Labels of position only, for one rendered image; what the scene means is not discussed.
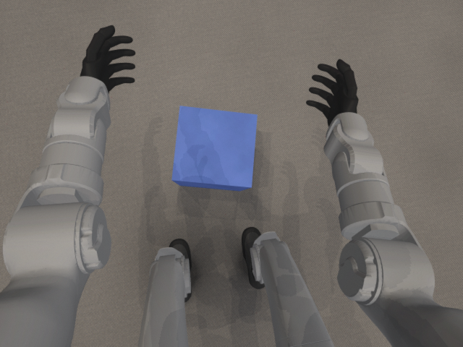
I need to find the robot shin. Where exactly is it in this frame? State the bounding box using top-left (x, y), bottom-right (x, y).
top-left (252, 231), bottom-right (289, 281)
top-left (149, 247), bottom-right (183, 277)

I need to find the carton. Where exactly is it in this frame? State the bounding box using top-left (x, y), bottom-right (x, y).
top-left (171, 106), bottom-right (258, 191)

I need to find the robot left shin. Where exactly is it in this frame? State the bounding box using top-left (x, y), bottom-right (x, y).
top-left (149, 247), bottom-right (183, 277)

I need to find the right robot upper arm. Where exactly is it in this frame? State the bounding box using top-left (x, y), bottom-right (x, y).
top-left (337, 237), bottom-right (463, 347)

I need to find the robot left hand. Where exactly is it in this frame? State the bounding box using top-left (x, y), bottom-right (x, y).
top-left (80, 25), bottom-right (135, 93)

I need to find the robot right forearm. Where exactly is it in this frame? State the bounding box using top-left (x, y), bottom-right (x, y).
top-left (323, 112), bottom-right (435, 288)

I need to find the robot left forearm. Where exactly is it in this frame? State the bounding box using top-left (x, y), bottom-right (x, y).
top-left (2, 76), bottom-right (111, 274)

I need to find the left robot upper arm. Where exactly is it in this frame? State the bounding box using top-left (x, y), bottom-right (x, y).
top-left (0, 202), bottom-right (111, 347)

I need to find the robot right hand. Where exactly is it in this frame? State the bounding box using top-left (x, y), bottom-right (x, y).
top-left (306, 59), bottom-right (358, 127)

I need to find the robot right shin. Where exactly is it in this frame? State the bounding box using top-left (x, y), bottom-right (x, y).
top-left (252, 231), bottom-right (289, 281)

